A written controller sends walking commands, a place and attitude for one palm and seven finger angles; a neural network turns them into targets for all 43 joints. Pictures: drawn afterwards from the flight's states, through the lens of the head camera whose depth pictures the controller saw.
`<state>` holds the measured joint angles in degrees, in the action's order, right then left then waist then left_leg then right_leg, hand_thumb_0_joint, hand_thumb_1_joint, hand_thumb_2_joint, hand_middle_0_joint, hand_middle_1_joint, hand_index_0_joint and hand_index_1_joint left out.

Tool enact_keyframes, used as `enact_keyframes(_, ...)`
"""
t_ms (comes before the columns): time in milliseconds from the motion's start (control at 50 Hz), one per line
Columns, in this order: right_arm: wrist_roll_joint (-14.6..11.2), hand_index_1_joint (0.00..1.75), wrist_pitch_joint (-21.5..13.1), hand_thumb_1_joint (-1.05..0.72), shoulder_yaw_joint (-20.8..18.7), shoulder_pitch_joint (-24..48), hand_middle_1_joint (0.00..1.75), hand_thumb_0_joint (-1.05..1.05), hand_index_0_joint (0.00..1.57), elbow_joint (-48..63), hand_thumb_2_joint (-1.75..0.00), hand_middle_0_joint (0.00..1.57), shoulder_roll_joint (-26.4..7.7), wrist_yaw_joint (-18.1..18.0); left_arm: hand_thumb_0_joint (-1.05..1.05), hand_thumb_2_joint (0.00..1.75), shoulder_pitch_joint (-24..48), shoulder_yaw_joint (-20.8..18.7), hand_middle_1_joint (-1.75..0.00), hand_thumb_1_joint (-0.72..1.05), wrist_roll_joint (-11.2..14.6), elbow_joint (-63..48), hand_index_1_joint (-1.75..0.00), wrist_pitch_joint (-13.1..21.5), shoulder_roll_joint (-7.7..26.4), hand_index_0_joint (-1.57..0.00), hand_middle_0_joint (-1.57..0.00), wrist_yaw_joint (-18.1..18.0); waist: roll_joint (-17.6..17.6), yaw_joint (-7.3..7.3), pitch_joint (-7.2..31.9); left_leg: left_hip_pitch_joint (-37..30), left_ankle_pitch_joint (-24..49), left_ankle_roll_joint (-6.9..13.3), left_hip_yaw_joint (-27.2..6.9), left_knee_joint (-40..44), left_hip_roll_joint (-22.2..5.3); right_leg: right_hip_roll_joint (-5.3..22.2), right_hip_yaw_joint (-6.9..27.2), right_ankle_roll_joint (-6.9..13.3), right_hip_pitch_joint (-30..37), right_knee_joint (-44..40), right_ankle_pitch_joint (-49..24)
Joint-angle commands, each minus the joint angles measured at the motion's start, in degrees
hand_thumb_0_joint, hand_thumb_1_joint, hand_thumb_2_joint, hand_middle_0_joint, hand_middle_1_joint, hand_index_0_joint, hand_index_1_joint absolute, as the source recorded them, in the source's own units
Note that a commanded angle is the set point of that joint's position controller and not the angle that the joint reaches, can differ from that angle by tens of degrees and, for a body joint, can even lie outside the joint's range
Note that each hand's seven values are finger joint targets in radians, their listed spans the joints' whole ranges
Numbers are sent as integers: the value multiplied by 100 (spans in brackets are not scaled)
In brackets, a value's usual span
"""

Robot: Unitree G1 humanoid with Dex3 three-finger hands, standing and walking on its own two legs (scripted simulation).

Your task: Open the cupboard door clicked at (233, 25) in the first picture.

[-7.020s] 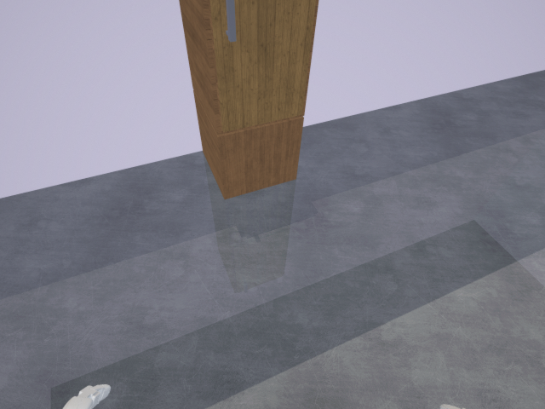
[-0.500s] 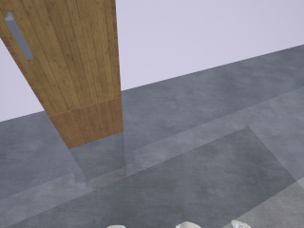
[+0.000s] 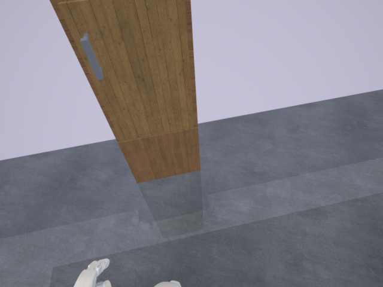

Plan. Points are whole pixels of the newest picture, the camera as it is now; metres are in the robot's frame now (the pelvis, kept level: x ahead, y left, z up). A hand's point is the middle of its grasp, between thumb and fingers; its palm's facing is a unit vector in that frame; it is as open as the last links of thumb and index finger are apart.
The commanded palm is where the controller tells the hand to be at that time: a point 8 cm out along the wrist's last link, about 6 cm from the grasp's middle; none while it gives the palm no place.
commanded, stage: turn to face it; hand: left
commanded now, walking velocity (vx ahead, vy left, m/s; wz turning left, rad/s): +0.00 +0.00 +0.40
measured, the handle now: (93, 56) +0.76 +0.33 +0.10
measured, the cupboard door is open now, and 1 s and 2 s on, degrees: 0 0 0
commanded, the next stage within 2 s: take the last steps up to it in 0.22 s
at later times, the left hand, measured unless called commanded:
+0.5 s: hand out of the picture -0.09 +0.24 -0.18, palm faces +0.26 -0.94 -0.22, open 7.4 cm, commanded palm none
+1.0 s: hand (114, 283) +0.17 +0.21 -0.16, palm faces +0.12 -0.97 -0.20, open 7.4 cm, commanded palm none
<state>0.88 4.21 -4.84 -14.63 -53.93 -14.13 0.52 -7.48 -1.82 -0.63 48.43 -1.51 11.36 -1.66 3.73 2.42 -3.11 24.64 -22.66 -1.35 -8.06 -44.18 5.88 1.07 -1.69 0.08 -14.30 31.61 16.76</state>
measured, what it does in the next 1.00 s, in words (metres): steps on the spot: left foot, then right foot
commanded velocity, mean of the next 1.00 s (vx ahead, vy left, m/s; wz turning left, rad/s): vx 0.21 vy -0.05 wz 0.08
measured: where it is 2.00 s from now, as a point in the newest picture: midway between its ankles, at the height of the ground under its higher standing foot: (207, 275)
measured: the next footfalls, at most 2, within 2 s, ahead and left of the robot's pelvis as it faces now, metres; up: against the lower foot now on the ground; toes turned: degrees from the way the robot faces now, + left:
left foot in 0.40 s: -0.02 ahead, +0.15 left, +0.00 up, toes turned +14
right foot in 1.00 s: +0.24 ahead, -0.08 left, +0.00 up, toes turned +3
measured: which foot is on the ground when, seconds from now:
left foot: up 0.00-0.38, down 0.40-1.00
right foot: down 0.00-0.40, up 0.42-0.98, down 1.00-1.00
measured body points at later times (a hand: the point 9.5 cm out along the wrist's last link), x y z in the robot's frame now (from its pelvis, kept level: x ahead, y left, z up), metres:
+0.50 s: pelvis -0.03 +0.04 +0.00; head -0.03 +0.07 +0.45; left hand -0.10 +0.29 -0.16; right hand +0.12 -0.18 -0.12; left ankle -0.06 +0.14 -0.73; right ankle -0.01 -0.09 -0.69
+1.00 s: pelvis +0.09 +0.01 +0.00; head +0.12 +0.00 +0.44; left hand +0.16 +0.26 -0.14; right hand -0.01 -0.21 -0.16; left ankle -0.06 +0.14 -0.73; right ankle +0.19 -0.08 -0.73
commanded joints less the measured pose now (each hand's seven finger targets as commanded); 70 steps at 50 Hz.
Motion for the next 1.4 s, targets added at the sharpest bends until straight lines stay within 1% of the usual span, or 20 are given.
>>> enact_keyframes(0,66,30,-77,-90,-216,103,30,0,20,393,-90,20,-600,56,0,90,157,-301,-30,90,-11,-437,-30,150,1108,-20,-20,-63,-1237,-37,38,775,-127,-127,263,-2422,-506,1809,1236,654,35,-1688,-503)
enact_keyframes(60,49,30,-56,-90,-169,-61,30,0,20,269,-90,20,-461,103,0,90,-80,-243,-30,90,-20,-318,-30,209,912,-20,-20,-37,-1274,-38,-7,797,393,-241,504,-2615,-574,1461,467,464,192,-1522,-1115)
enact_keyframes(260,-37,30,-156,-90,57,848,30,0,20,367,-90,20,-281,42,0,90,-1091,-359,-30,90,-138,224,-30,191,1263,-20,-20,-19,-1691,-570,287,-53,-477,-252,1063,-173,-646,1826,336,812,920,-1023,-2755)
enact_keyframes(300,-60,30,-208,-90,94,677,30,0,20,298,-90,20,-238,3,0,90,-1087,-374,-30,90,-140,313,-30,171,1309,-20,-20,-17,-1681,-504,457,-510,-349,-180,1170,463,-551,1803,297,766,888,-803,-3064)
enact_keyframes(340,-33,30,-299,-90,133,169,30,0,20,106,-90,20,-248,-20,0,90,-927,-355,-30,90,-75,414,-30,162,1238,-20,-20,-3,-1567,-224,691,-1528,646,-105,1264,1694,-530,1596,41,380,511,-573,-1928)
enact_keyframes(360,-19,30,-372,-90,102,-96,30,0,20,20,-90,20,-456,-14,0,90,-897,-308,-30,90,-25,421,-30,136,1062,-20,-20,23,-919,-94,800,-2283,935,-28,1019,2335,-753,1339,-189,124,-75,-101,-719)
enact_keyframes(380,51,30,-439,-90,-18,-352,30,0,20,-21,-90,20,-990,-43,0,90,-968,-237,-30,90,12,313,-30,100,672,-20,-20,63,688,42,871,-2931,585,397,-598,2813,-2008,688,-663,-217,-1313,1020,852)
enact_keyframes(400,72,30,-405,-90,-86,-604,30,0,20,-63,-90,20,-1378,-68,0,90,-652,-137,-30,90,-52,147,-30,93,480,-20,-20,83,1417,206,484,-2731,336,910,-1633,3237,-2795,321,-596,-302,-2114,1947,1907)
enact_keyframes(420,99,30,-385,-90,-58,-549,30,0,20,-72,-90,20,-1311,-75,0,90,-434,-164,-30,90,-87,122,-30,103,603,-20,-20,109,905,227,139,-2254,-380,1188,-1602,3361,-2956,479,-212,-166,-2198,2476,1673)
enact_keyframes(460,68,30,-476,-90,100,-203,30,0,20,-86,-90,20,-766,-174,0,90,-481,-182,-30,90,-129,448,-30,91,695,-20,-20,169,1072,12,-224,-1851,-657,918,-1130,3540,-2370,563,49,-153,-2213,2879,844)
enact_keyframes(520,20,30,-609,-90,188,-211,30,0,20,-135,-90,20,-495,-207,0,90,-840,-148,-30,90,-113,808,-30,143,568,-20,-20,266,443,-126,-325,-1947,518,797,-387,3552,-1966,486,20,-218,-2113,3039,30)
enact_keyframes(800,58,30,-784,-90,155,-1395,30,0,20,-752,-90,20,-294,-287,0,90,224,-126,-30,90,-48,618,-30,160,268,-20,-20,325,291,75,-682,-2442,1963,1155,-35,3519,-2289,637,-52,-272,-2493,1774,-379)
enact_keyframes(900,124,30,-749,-90,106,-1360,30,0,20,-870,-90,20,-372,-259,0,90,403,-152,-30,90,-27,537,-30,267,163,-20,-20,363,470,68,-610,-2003,2100,1039,198,3152,-2232,359,-369,-66,-1369,650,-178)
enact_keyframes(960,68,30,-744,-90,120,-1377,30,0,20,-965,-90,20,-329,-223,0,90,-964,-248,-30,90,-52,1002,-30,419,467,-20,-20,320,-242,-546,247,-1469,2957,660,738,1356,-1713,42,-537,123,979,-406,-656)
enact_keyframes(980,-1,30,-780,-90,157,-1407,30,0,20,-909,-90,20,-120,-165,0,90,-1866,-370,-30,90,-99,1245,-30,508,916,-20,-20,253,-1049,-921,923,-381,1917,406,1149,-116,-1331,1095,643,475,2451,-681,-283)
enact_keyframes(1000,-43,30,-794,-90,223,-1501,30,0,20,-709,-90,20,172,-158,0,90,-2454,-498,-30,90,-50,1383,-30,515,1493,-20,-20,183,-2201,-948,1480,732,-1061,221,1299,-1879,-600,2473,2746,1001,3163,-1306,-656)
enact_keyframes(1020,-46,30,-761,-90,173,-1058,30,0,20,-600,-90,20,-46,-158,0,90,-2373,-465,-30,90,34,1370,-30,477,1450,-20,-20,145,-1512,-1017,1188,964,-1101,352,748,-2644,-809,2486,2741,1136,2622,-1610,-595)
enact_keyframes(1080,18,30,-663,-90,120,-760,30,0,20,-677,-90,20,169,-96,0,90,-916,-265,-30,90,19,1014,-30,483,659,-20,-20,101,-705,-407,65,778,260,346,653,-2822,-1328,1905,1651,885,547,-2100,547)
enact_keyframes(1160,74,30,-488,-90,135,-1061,30,0,20,-813,-90,20,418,-58,0,90,-938,-72,-30,90,-26,1116,-30,601,144,-20,-20,72,-865,-51,-130,432,883,155,847,-2189,-1286,1386,390,742,-27,-2258,-1072)
enact_keyframes(1380,39,30,-528,-90,201,539,30,0,20,-265,-90,20,315,41,0,90,-1750,-49,-30,90,-54,1428,-30,679,292,-20,-20,39,-749,-347,-189,834,1054,46,1114,-104,-1202,1480,191,981,1158,-1925,-3063)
